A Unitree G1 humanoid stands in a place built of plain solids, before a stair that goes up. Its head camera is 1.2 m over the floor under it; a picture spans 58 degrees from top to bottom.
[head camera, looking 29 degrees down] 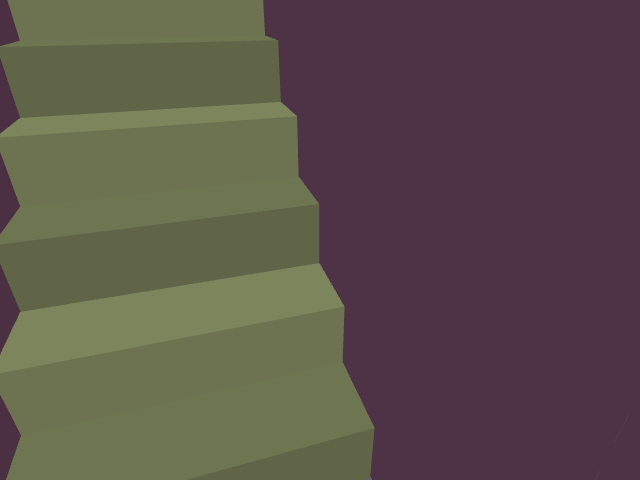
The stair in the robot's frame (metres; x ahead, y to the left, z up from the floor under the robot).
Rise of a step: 0.22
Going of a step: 0.25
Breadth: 0.89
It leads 17 degrees to the left of straight ahead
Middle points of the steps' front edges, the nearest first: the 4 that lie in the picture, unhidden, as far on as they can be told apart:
0.86 0.35 0.43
1.10 0.42 0.65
1.34 0.50 0.86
1.58 0.57 1.08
